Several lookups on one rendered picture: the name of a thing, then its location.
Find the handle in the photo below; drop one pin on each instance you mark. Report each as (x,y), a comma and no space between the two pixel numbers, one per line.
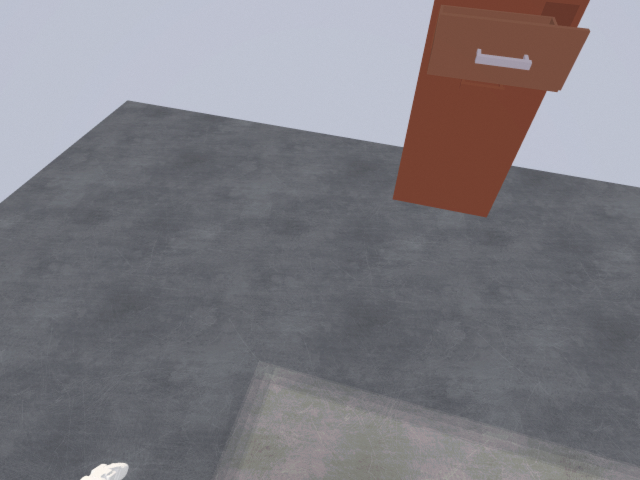
(501,61)
(482,88)

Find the drawer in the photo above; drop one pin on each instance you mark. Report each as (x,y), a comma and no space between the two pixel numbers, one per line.
(460,31)

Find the cabinet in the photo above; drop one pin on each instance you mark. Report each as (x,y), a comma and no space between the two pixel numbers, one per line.
(460,144)

